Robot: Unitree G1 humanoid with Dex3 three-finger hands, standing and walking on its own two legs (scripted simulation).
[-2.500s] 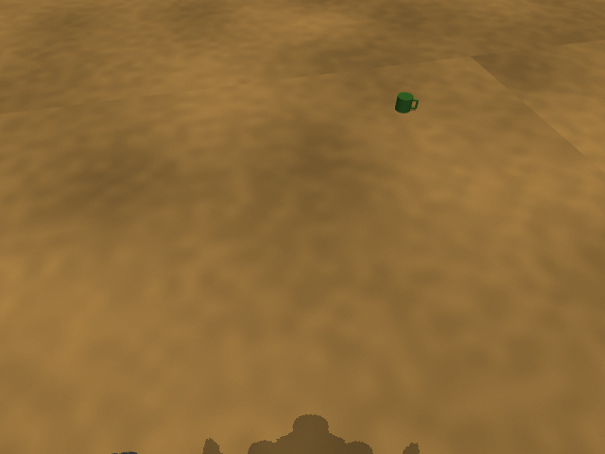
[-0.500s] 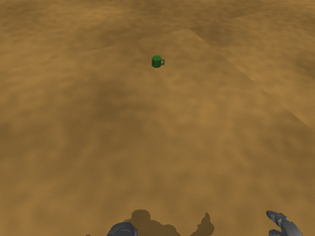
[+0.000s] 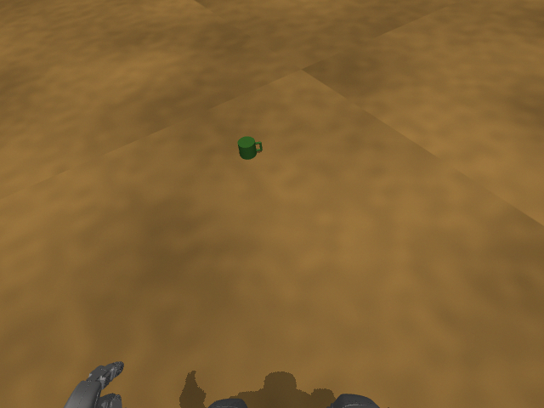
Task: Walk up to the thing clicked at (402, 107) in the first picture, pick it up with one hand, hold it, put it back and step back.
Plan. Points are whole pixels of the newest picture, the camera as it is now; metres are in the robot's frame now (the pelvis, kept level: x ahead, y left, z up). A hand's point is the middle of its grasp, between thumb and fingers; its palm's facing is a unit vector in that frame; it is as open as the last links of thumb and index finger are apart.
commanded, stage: walk up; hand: left
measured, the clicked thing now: (250, 147) +1.44 +0.23 -0.72
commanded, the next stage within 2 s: none
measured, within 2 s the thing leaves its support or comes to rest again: neither
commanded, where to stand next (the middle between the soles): +1.02 +0.04 m, yaw -1 degrees
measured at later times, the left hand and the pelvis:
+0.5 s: hand (127, 310) +0.30 +0.33 -0.14, palm faces -0.03 -0.94 -0.34, open 7.4 cm; pelvis +0.25 +0.05 +0.01, yaw +0 degrees
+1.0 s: hand (178, 197) +0.56 +0.26 -0.10, palm faces +0.00 -0.92 -0.40, open 7.4 cm; pelvis +0.47 +0.00 +0.01, yaw -1 degrees
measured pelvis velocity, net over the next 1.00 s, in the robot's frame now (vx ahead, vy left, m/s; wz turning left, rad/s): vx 0.47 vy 0.00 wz -0.01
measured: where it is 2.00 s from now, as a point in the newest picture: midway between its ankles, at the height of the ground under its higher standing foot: (283, 242)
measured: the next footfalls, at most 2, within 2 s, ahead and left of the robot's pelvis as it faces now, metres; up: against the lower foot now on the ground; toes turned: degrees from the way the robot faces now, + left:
left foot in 0.32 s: +0.33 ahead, +0.16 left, +0.00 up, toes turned +6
right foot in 0.80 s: +0.56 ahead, -0.10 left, +0.00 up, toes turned -6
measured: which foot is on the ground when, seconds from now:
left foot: up 0.00-0.30, down 0.32-0.82, up 0.84-1.00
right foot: down 0.00-0.36, up 0.38-0.78, down 0.80-1.00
